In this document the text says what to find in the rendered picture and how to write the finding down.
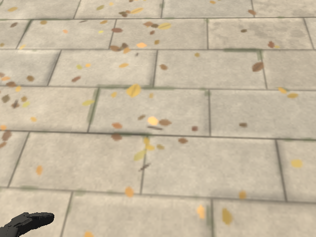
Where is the left robot hand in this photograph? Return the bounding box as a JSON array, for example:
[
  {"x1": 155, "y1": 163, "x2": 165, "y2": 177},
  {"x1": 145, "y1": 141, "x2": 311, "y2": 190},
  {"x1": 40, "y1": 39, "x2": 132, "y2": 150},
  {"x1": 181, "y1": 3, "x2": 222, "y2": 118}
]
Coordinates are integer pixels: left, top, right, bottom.
[{"x1": 0, "y1": 212, "x2": 54, "y2": 237}]

